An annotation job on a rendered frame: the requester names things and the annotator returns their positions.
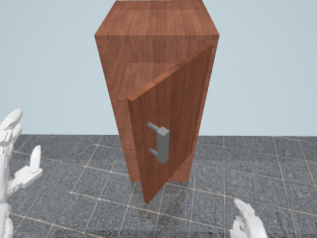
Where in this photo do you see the left robot hand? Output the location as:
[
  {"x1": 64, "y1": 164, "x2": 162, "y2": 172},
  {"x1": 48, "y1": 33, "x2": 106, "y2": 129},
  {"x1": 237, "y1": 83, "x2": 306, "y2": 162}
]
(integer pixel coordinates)
[{"x1": 0, "y1": 108, "x2": 43, "y2": 202}]

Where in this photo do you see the handle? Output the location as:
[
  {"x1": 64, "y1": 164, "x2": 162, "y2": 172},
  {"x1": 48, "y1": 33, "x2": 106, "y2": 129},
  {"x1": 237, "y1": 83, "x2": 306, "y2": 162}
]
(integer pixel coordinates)
[{"x1": 147, "y1": 122, "x2": 170, "y2": 165}]

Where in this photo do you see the robot left forearm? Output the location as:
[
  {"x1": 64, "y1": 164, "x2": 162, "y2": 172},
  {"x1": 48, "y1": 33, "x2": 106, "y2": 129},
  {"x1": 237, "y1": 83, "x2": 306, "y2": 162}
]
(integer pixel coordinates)
[{"x1": 0, "y1": 202, "x2": 14, "y2": 238}]

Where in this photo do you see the cupboard door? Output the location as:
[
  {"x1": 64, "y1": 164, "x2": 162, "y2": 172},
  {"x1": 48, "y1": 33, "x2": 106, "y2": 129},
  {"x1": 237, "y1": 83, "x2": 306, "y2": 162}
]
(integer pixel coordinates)
[{"x1": 127, "y1": 43, "x2": 213, "y2": 204}]

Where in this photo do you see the right robot hand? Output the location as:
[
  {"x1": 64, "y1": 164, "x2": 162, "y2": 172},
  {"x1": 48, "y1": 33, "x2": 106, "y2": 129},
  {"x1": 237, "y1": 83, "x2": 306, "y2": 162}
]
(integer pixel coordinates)
[{"x1": 230, "y1": 198, "x2": 267, "y2": 238}]

